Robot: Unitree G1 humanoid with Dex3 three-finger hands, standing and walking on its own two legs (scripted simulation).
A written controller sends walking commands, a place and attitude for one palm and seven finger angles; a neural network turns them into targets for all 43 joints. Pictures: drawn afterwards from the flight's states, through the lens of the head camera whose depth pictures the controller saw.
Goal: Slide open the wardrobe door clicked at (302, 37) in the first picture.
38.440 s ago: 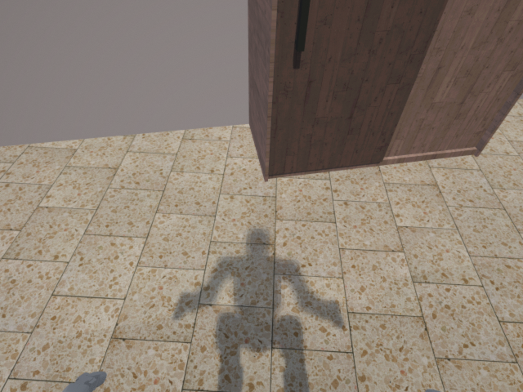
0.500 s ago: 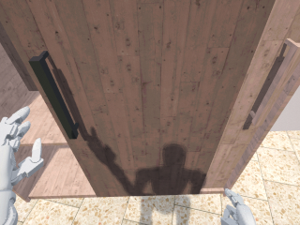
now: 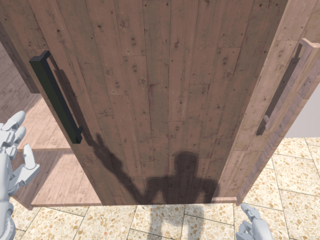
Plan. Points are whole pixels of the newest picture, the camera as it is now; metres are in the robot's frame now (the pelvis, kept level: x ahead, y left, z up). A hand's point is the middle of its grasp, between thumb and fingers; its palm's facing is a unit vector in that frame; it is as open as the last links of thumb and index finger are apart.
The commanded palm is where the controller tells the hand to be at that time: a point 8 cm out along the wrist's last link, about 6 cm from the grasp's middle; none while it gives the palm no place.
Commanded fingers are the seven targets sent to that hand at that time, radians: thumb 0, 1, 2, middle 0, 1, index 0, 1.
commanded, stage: step back with the hand held close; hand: left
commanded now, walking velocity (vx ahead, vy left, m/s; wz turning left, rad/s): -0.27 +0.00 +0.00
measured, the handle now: (63, 102) +0.44 +0.36 +0.12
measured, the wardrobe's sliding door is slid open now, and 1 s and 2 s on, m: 0.46 0.46 0.46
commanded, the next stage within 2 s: stop stepping back and stand still in 1.00 s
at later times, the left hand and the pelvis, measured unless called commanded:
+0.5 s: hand out of the picture +0.13 +0.33 +0.16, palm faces +0.44 -0.75 -0.49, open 7.4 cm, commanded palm +0.06 +0.36 +0.17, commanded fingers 0.00 0.90 0.90 -0.20 -0.30 -0.20 -0.30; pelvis -0.07 +0.05 -0.01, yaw +2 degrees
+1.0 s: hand out of the picture +0.01 +0.33 +0.16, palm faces +0.48 -0.78 -0.39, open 7.4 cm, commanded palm -0.04 +0.36 +0.17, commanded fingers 0.00 0.90 0.90 -0.20 -0.30 -0.20 -0.30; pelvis -0.17 +0.06 -0.01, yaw +2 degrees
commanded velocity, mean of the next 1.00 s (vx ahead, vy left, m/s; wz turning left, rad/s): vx -0.31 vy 0.00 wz -0.04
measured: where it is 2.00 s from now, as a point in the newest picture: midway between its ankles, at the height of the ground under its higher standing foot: outside the picture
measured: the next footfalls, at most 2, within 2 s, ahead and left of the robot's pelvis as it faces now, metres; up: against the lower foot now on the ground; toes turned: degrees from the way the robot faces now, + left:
right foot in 0.84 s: -0.13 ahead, -0.07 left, +0.00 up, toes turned +10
left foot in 1.00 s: -0.10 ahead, +0.14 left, +0.00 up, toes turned +3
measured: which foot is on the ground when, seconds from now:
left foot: down 0.00-0.84, up 0.86-0.98, down 1.00-1.00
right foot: down 0.00-0.68, up 0.70-0.82, down 0.84-1.00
